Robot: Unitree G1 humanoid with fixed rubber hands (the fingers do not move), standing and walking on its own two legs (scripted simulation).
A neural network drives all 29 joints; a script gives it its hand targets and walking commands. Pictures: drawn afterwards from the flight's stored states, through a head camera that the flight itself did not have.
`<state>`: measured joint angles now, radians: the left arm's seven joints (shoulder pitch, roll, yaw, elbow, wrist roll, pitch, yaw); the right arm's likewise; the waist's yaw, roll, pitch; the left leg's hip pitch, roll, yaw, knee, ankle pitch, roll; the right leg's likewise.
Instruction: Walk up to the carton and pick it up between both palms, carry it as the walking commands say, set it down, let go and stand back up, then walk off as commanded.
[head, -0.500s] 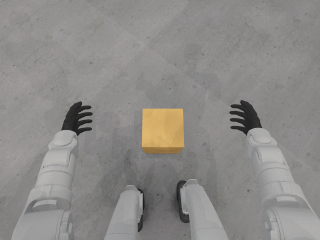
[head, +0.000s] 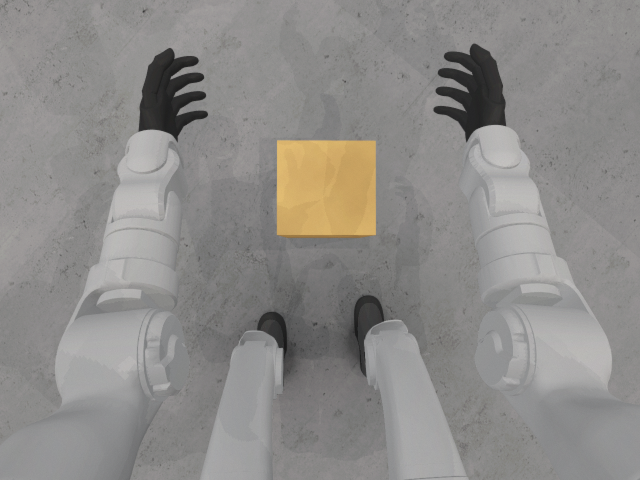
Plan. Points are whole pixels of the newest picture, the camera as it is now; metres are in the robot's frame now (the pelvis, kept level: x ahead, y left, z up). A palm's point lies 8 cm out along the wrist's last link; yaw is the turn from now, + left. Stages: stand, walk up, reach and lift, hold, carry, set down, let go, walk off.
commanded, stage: reach and lift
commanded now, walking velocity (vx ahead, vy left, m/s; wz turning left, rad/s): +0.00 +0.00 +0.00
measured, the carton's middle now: (324, 196) +0.46 -0.02 -0.53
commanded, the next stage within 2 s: none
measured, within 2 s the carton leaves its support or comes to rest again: neither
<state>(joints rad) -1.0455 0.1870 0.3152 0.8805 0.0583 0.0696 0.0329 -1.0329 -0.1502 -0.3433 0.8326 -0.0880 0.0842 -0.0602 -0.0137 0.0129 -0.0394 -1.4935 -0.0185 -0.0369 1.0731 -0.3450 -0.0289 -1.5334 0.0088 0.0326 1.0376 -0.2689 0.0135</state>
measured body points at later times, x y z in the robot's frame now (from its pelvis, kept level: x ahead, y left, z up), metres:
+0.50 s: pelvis -0.02 +0.00 -0.11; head +0.31 +0.00 +0.20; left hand +0.50 +0.17 -0.25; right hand +0.49 -0.19 -0.25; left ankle +0.05 +0.13 -0.62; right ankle +0.08 -0.12 -0.62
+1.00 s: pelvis -0.04 +0.00 -0.23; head +0.31 -0.01 +0.05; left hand +0.50 +0.17 -0.39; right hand +0.49 -0.18 -0.40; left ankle +0.05 +0.13 -0.62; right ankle +0.08 -0.12 -0.62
